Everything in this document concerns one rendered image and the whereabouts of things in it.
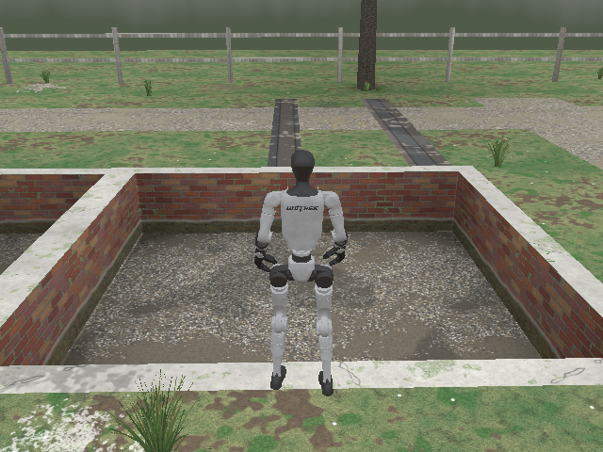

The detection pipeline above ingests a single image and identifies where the robot right forearm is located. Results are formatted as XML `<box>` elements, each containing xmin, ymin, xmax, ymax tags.
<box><xmin>334</xmin><ymin>228</ymin><xmax>348</xmax><ymax>253</ymax></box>

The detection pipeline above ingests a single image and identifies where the left robot upper arm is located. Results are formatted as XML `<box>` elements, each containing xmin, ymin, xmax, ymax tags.
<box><xmin>257</xmin><ymin>190</ymin><xmax>283</xmax><ymax>243</ymax></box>

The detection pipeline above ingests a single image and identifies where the robot left forearm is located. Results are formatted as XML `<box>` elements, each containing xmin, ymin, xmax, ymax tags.
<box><xmin>255</xmin><ymin>228</ymin><xmax>269</xmax><ymax>258</ymax></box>

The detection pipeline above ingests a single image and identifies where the right robot foot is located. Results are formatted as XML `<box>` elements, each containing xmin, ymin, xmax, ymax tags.
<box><xmin>318</xmin><ymin>371</ymin><xmax>334</xmax><ymax>396</ymax></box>

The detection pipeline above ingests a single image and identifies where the right robot upper arm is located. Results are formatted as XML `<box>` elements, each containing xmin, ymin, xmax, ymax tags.
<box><xmin>322</xmin><ymin>191</ymin><xmax>347</xmax><ymax>242</ymax></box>

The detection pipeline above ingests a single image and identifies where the humanoid robot head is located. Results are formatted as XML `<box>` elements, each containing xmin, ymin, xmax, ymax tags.
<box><xmin>286</xmin><ymin>150</ymin><xmax>318</xmax><ymax>197</ymax></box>

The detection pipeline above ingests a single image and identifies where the robot left hand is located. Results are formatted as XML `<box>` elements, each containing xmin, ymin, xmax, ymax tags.
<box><xmin>254</xmin><ymin>254</ymin><xmax>277</xmax><ymax>272</ymax></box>

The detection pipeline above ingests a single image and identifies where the robot right hand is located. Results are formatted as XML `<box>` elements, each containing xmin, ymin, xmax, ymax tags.
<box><xmin>323</xmin><ymin>247</ymin><xmax>346</xmax><ymax>266</ymax></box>

